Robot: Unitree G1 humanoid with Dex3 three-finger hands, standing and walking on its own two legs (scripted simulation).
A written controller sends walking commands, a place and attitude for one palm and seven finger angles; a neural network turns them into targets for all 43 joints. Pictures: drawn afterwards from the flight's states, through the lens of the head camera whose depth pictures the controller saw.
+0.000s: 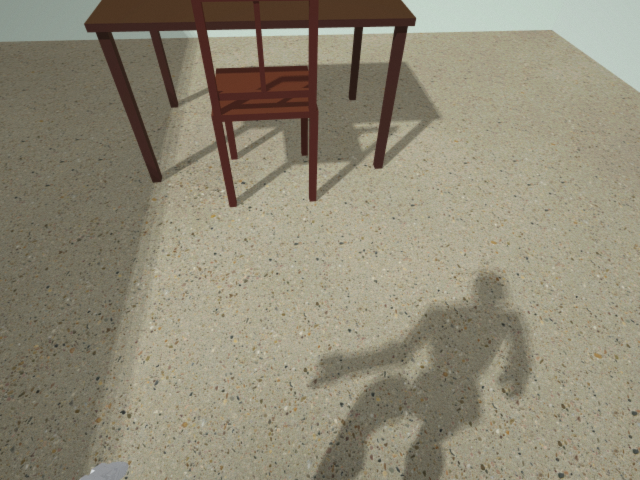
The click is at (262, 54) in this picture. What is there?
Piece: chair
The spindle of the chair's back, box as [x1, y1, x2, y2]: [253, 1, 265, 91]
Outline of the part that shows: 253,1 261,91 265,91 258,1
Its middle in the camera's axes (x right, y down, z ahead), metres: -0.21 -0.64 +1.30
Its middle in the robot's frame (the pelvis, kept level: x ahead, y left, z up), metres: +1.39 +0.27 -0.07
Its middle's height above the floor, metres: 0.70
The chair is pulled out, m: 0.00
